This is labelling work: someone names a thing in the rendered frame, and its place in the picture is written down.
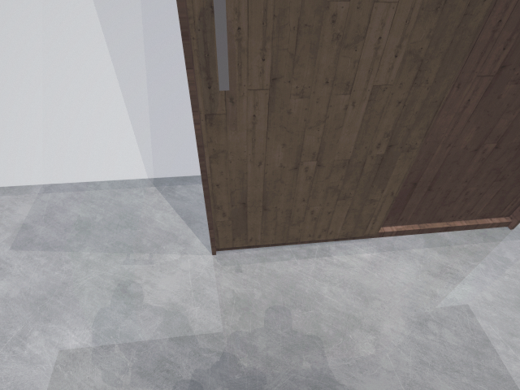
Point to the wardrobe door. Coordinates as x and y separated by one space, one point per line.
469 164
329 103

